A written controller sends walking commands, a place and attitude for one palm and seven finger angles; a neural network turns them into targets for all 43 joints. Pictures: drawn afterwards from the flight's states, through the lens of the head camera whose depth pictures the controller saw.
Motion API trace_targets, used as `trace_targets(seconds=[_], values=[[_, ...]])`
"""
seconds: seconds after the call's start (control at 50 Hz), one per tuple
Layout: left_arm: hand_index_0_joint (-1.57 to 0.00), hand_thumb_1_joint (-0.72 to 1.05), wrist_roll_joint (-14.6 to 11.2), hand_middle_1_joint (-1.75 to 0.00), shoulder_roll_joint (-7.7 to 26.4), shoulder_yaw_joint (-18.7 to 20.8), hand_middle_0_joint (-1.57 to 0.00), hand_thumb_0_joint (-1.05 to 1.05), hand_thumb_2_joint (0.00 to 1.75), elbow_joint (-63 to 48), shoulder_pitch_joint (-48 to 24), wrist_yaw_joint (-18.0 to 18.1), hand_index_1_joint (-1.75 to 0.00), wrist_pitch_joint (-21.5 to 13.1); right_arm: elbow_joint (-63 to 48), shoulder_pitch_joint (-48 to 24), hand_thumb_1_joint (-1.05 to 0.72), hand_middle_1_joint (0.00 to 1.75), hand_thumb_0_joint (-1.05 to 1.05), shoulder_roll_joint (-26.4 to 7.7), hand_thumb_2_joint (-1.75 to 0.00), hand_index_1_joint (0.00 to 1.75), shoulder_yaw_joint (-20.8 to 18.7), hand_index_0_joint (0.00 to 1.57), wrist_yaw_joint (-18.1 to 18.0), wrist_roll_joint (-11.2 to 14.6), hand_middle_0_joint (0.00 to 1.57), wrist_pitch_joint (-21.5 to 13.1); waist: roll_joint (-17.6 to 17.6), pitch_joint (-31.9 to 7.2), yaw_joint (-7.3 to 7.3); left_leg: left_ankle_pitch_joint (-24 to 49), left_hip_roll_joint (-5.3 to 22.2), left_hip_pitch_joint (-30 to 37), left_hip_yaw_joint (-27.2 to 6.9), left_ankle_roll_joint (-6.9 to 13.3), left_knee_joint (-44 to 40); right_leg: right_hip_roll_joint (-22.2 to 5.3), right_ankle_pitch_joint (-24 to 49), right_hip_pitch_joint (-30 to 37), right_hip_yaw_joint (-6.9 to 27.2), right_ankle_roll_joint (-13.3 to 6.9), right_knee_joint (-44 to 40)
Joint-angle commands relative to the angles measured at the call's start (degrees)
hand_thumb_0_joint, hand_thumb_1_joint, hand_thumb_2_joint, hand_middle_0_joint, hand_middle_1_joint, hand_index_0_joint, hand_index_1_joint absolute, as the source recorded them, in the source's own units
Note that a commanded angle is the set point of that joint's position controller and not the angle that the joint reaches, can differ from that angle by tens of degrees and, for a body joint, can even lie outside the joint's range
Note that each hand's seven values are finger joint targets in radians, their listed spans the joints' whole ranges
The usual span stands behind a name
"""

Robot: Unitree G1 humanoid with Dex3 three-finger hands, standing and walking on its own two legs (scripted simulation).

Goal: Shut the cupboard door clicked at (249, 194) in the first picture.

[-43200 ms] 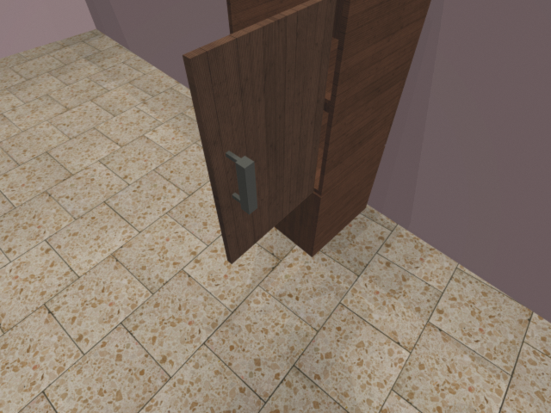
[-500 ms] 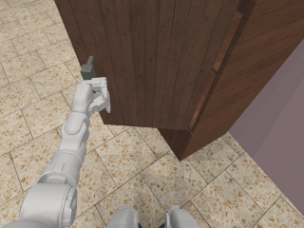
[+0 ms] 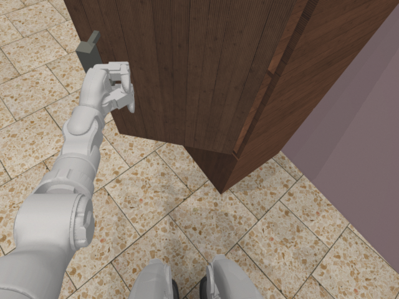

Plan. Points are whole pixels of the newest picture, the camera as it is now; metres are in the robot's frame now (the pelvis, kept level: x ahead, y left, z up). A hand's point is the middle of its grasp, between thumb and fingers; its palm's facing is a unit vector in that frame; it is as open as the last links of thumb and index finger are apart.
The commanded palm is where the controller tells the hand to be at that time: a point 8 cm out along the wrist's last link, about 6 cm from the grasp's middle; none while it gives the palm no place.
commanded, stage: push the door shut along its arc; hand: left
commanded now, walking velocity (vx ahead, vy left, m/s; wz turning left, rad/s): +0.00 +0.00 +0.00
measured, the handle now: (101, 68) +0.58 +0.16 +0.07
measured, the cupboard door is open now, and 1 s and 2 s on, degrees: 44 31 28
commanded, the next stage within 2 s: pull the fist back off the door in 0.84 s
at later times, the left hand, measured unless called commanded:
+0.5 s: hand (147, 74) +0.55 +0.07 +0.07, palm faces -0.34 -0.94 -0.02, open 3.1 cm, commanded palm +0.55 +0.10 +0.07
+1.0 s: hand (160, 62) +0.58 +0.04 +0.08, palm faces -0.34 -0.94 +0.04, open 3.5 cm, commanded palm +0.58 +0.06 +0.07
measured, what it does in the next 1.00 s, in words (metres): stands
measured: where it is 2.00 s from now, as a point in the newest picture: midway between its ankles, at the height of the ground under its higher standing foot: outside the picture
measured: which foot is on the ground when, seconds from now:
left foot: down 0.00-1.00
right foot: down 0.00-1.00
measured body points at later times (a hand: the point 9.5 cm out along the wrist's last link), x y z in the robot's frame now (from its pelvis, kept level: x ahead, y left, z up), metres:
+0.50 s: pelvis +0.01 +0.00 -0.01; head +0.16 +0.01 +0.41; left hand +0.56 +0.12 +0.08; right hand -0.02 -0.27 -0.11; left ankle +0.03 +0.06 -0.64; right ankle +0.03 -0.09 -0.64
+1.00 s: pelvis +0.00 -0.01 -0.03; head +0.18 +0.01 +0.38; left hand +0.59 +0.09 +0.08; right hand -0.02 -0.28 -0.13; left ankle +0.03 +0.06 -0.64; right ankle +0.03 -0.09 -0.64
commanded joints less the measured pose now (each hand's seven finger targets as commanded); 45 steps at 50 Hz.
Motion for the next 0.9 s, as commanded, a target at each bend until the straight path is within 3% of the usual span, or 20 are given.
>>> trace_targets(seconds=[0.0,0.04,0.08,0.1,0.12,0.16,0.2,0.22,0.26,0.32,0.36,0.42,0.5,0.52,0.56,0.6,0.62,0.66,0.7,0.88], values=[[-1.30,0.90,0.25,-1.50,8.66,0.79,-1.30,0.00,0.90,-10.60,-31.15,-0.94,-1.50,-2.70,-2.78,9.06,-0.90,0.30,0.00,-10.52,-0.90,0.30,-3.50,0.20,-0.39,0.14,0.20,-1.10,3.49,-27.65,-3.37,18.10,2.25,25.19,-10.40,-2.73,-6.76,-0.77,13.65,4.35,5.43,0.99,-7.37],[-1.30,0.90,0.26,-1.50,8.46,0.47,-1.30,0.00,0.90,-10.91,-31.63,-1.48,-1.50,-2.42,-2.85,9.29,-0.90,0.30,0.00,-10.59,-0.90,0.30,-3.57,0.20,-0.26,0.09,0.20,-0.98,3.87,-28.50,-3.40,18.61,2.39,26.20,-10.80,-2.89,-6.69,-0.68,13.61,3.81,5.20,0.93,-7.25],[-1.30,0.90,0.06,-1.50,8.60,0.34,-1.30,0.00,0.90,-10.09,-34.22,-1.80,-1.50,-1.85,-2.47,9.95,-0.90,0.30,0.00,-10.61,-0.90,0.30,-3.41,0.20,-0.43,0.05,0.20,-0.93,4.31,-27.82,-4.64,19.26,2.41,25.87,-10.79,-2.65,-6.04,-0.62,13.97,2.58,5.11,0.96,-7.00],[-1.30,0.90,0.41,-1.50,10.43,1.49,-1.30,0.00,0.90,-10.19,-34.72,-1.79,-1.50,-1.82,-2.27,10.05,-0.90,0.30,0.00,-10.84,-0.90,0.30,-3.42,0.20,-0.43,0.02,0.20,-0.79,5.15,-28.47,-4.04,19.94,2.68,26.64,-11.23,-2.97,-6.11,-0.63,13.94,2.43,4.97,0.86,-6.74],[-1.30,0.90,0.30,-1.50,9.04,0.50,-1.30,0.00,0.90,-10.15,-34.43,-1.99,-1.50,-1.44,-2.60,9.94,-0.90,0.30,0.00,-10.73,-0.90,0.30,-3.42,0.20,-0.32,0.04,0.20,-0.82,5.40,-29.14,-4.30,20.10,2.57,26.99,-11.20,-2.90,-5.95,-0.54,13.99,2.12,4.94,0.87,-6.77],[-1.30,0.90,0.41,-1.50,11.15,2.03,-1.30,0.00,0.90,-8.93,-36.10,-1.96,-1.50,-0.65,-2.24,10.58,-0.90,0.30,0.00,-10.89,-0.90,0.30,-3.32,0.20,-0.46,-0.08,0.20,-0.70,3.24,-28.06,-5.05,19.39,2.60,24.60,-10.85,-2.58,-5.49,-0.39,13.98,3.04,5.10,1.04,-6.92],[-1.30,0.90,0.83,-1.50,12.06,2.50,-1.30,0.00,0.90,-9.85,-36.99,-2.02,-1.50,-0.88,-2.50,10.74,-0.90,0.30,0.00,-10.89,-0.90,0.30,-3.24,0.20,-0.43,-0.24,0.20,-0.78,6.35,-30.89,-4.23,21.99,2.60,26.84,-11.20,-2.94,-5.17,-0.42,15.10,2.36,4.92,0.79,-6.01],[-1.30,0.90,0.88,-1.50,10.82,1.44,-1.30,0.00,0.90,-9.66,-37.30,-2.14,-1.50,-0.64,-2.42,10.88,-0.90,0.30,0.00,-10.71,-0.90,0.30,-3.22,0.20,-0.36,-0.26,0.20,-0.74,6.41,-30.90,-4.59,22.77,2.62,27.12,-11.24,-2.96,-4.83,-0.38,15.56,1.94,4.88,0.87,-5.85],[-1.30,0.90,1.26,-1.50,11.83,2.46,-1.30,0.00,0.90,-7.55,-36.26,-2.26,-1.50,0.26,-2.19,11.49,-0.90,0.30,0.00,-10.91,-0.90,0.30,-3.31,0.20,-0.21,-0.36,0.20,-0.56,4.86,-30.17,-4.85,22.90,2.67,25.92,-11.08,-2.83,-4.48,-0.17,15.91,2.31,4.77,0.94,-5.91],[-1.30,0.90,1.61,-1.50,12.32,2.44,-1.30,0.00,0.90,-6.63,-37.78,-2.61,-1.50,1.08,-2.32,11.80,-0.90,0.30,0.00,-10.96,-0.90,0.30,-3.10,0.20,-0.28,-0.48,0.20,-0.35,5.26,-29.48,-5.39,22.75,2.58,24.36,-10.64,-2.63,-3.87,-0.08,16.07,2.11,4.88,1.01,-5.68],[-1.30,0.90,1.94,-1.50,14.99,4.36,-1.30,0.00,0.90,-6.14,-37.53,-2.89,-1.50,1.71,-2.37,12.17,-0.90,0.30,0.00,-11.10,-0.90,0.30,-3.13,0.20,-0.54,-0.50,0.20,-0.15,4.05,-29.96,-5.23,22.49,2.38,21.74,-9.63,-2.32,-3.19,-0.02,17.22,4.50,5.41,1.06,-5.68],[-1.30,0.90,1.47,-1.50,13.17,2.49,-1.30,0.00,0.90,-9.59,-39.67,-4.22,-1.50,1.44,-2.44,12.23,-0.90,0.30,0.00,-10.85,-0.90,0.30,-3.32,0.20,-0.52,-0.56,0.20,-0.31,6.18,-33.39,-5.20,25.02,2.42,25.12,-10.04,-2.48,-2.94,0.00,18.88,4.34,5.33,1.03,-5.23],[-1.30,0.90,0.98,-1.50,12.24,1.31,-1.30,0.00,0.90,-10.20,-41.76,-5.34,-1.50,2.25,-1.52,12.74,-0.90,0.30,0.00,-11.02,-0.90,0.30,-3.54,0.20,-0.82,-0.44,0.20,-0.40,6.32,-33.15,-5.95,26.58,2.62,27.37,-10.40,-2.42,-2.94,0.20,19.41,2.84,4.94,1.07,-5.62],[-1.30,0.90,0.82,-1.50,9.61,-1.03,-1.30,0.00,0.90,-10.22,-42.47,-5.70,-1.50,2.66,-1.46,12.34,-0.90,0.30,0.00,-10.79,-0.90,0.30,-3.49,0.20,-0.77,-0.47,0.20,-0.50,6.58,-32.77,-6.41,26.00,2.43,27.50,-10.49,-2.36,-3.06,0.22,18.84,2.28,4.85,1.10,-5.87],[-1.30,0.90,0.69,-1.50,8.84,-2.05,-1.30,0.00,0.90,-8.49,-44.24,-5.82,-1.50,3.52,-0.47,12.47,-0.90,0.30,0.00,-10.92,-0.90,0.30,-3.43,0.20,-1.00,-0.47,0.20,-0.65,6.40,-29.81,-7.51,23.85,2.52,26.80,-10.50,-2.23,-2.95,0.27,16.97,0.33,4.72,1.06,-6.59],[-1.30,0.90,0.59,-1.50,9.07,-2.33,-1.30,0.00,0.90,-8.74,-48.61,-5.87,-1.50,3.38,0.40,12.71,-0.90,0.30,0.00,-11.14,-0.90,0.30,-3.35,0.20,-1.38,-0.67,0.20,-1.22,7.48,-30.19,-8.44,23.77,2.67,27.87,-11.06,-2.10,-2.35,0.19,15.77,-2.23,4.56,1.02,-6.18],[-1.30,0.90,0.60,-1.50,7.59,-3.56,-1.30,0.00,0.90,-8.01,-49.12,-5.97,-1.50,3.64,0.72,12.65,-0.90,0.30,0.00,-11.02,-0.90,0.30,-3.26,0.20,-1.40,-0.78,0.20,-1.47,7.87,-29.81,-8.81,23.41,2.64,28.20,-11.20,-2.11,-2.34,0.26,15.12,-2.91,4.36,0.94,-6.24],[-1.30,0.90,0.26,-1.50,8.23,-2.82,-1.30,0.00,0.90,-5.57,-49.26,-6.16,-1.50,4.41,1.13,12.71,-0.90,0.30,0.00,-11.23,-0.90,0.30,-3.07,0.20,-1.57,-0.96,0.20,-1.89,5.76,-28.62,-9.34,21.96,2.50,25.60,-10.82,-1.82,-1.73,0.40,14.33,-2.64,4.40,0.97,-6.28],[-1.30,0.90,0.25,-1.50,7.90,-3.51,-1.30,0.00,0.90,-6.56,-52.91,-6.82,-1.50,4.17,1.75,12.57,-0.90,0.30,0.00,-11.33,-0.90,0.30,-2.98,0.20,-1.86,-1.19,0.20,-2.68,8.29,-30.22,-9.84,22.77,2.58,26.49,-11.16,-1.72,-0.87,0.29,14.11,-4.53,4.31,0.91,-5.22],[-1.30,0.90,1.22,-1.50,7.79,-4.26,-1.30,0.00,0.90,-5.70,-58.41,-7.66,-1.50,6.17,2.99,13.08,-0.90,0.30,0.00,-11.49,-0.90,0.30,-2.89,0.20,-2.32,-1.64,0.20,-4.54,10.79,-34.06,-10.87,25.35,2.55,27.24,-11.72,-1.50,1.78,0.75,13.97,-8.37,3.82,0.64,-2.52]])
